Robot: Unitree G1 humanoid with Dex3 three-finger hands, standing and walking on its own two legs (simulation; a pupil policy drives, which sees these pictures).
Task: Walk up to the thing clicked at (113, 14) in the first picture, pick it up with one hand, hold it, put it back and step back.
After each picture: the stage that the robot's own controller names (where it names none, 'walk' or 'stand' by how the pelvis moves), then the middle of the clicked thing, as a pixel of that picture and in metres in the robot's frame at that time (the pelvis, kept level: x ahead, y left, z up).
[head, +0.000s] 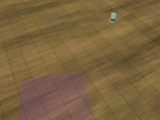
stand; (113, 17) +1.89 -0.36 -0.72
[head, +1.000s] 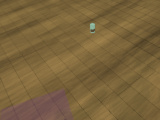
walk; (92, 28) +1.79 +0.05 -0.69
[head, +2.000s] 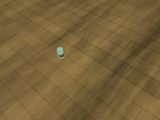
walk; (60, 52) +1.19 +0.35 -0.71
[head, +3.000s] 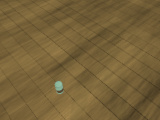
walk; (59, 87) +0.75 +0.29 -0.71
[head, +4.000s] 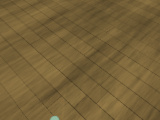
walk; out of the picture +0.43 +0.23 -0.70
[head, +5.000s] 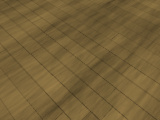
stand; out of the picture +0.29 +0.21 -0.71
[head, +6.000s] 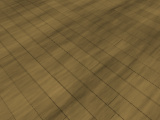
stand; out of the picture +0.29 +0.20 -0.72
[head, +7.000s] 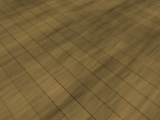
stand; out of the picture +0.30 +0.20 -0.73
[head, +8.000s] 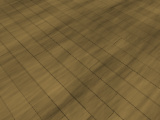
stand; out of the picture +0.28 +0.21 -0.73
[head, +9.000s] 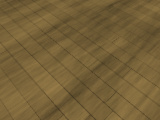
stand; out of the picture +0.28 +0.21 -0.73
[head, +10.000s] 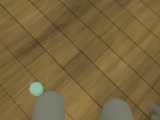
go down; (37, 89) +0.34 +0.24 -0.44
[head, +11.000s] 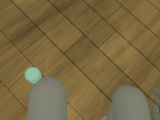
go down; (34, 76) +0.36 +0.27 -0.32
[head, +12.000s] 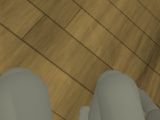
close in; out of the picture +0.32 +0.30 -0.23
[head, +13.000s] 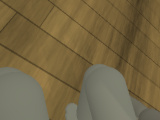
close; out of the picture +0.31 +0.31 -0.20
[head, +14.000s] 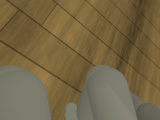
lift; out of the picture +0.31 +0.31 -0.21
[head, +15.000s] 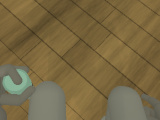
lift; (20, 85) +0.29 +0.24 -0.06
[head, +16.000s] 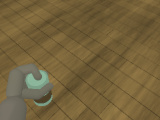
hold; (40, 88) +0.32 +0.17 +0.03
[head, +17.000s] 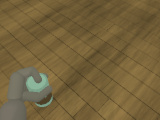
hold; (40, 90) +0.32 +0.17 +0.00
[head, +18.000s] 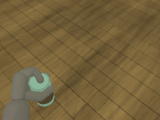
crouch; (42, 90) +0.33 +0.17 -0.01
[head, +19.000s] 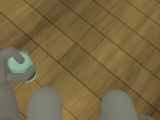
crouch; (23, 68) +0.38 +0.23 -0.10
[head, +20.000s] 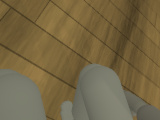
lower; out of the picture +0.35 +0.33 -0.22
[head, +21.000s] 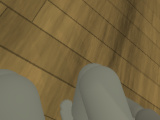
lower; out of the picture +0.36 +0.31 -0.21
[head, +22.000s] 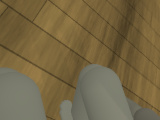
lower; out of the picture +0.35 +0.32 -0.22
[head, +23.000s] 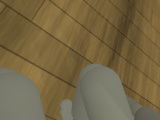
lower; out of the picture +0.34 +0.32 -0.21
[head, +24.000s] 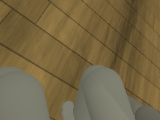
loosen; out of the picture +0.32 +0.29 -0.22
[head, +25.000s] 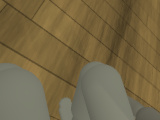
withdraw; out of the picture +0.32 +0.28 -0.21
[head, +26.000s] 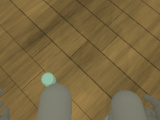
walk; (49, 80) +0.37 +0.23 -0.40
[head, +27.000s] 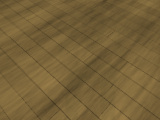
stand; out of the picture +0.30 +0.18 -0.66
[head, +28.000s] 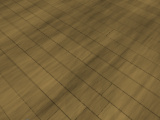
stand; out of the picture +0.31 +0.20 -0.66
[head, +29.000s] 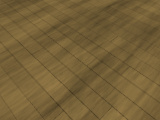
stand; out of the picture +0.32 +0.19 -0.71
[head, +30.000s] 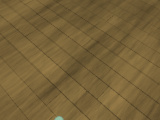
walk; out of the picture +0.35 +0.18 -0.70
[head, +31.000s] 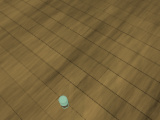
walk; (64, 102) +0.51 +0.23 -0.70
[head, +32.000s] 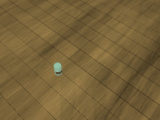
walk; (58, 69) +0.81 +0.23 -0.70
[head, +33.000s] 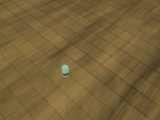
stand; (65, 70) +0.91 +0.21 -0.72
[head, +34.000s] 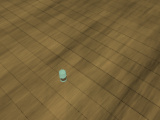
stand; (62, 75) +0.91 +0.24 -0.73
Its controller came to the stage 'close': yes
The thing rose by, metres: 0.70
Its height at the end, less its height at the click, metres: +0.00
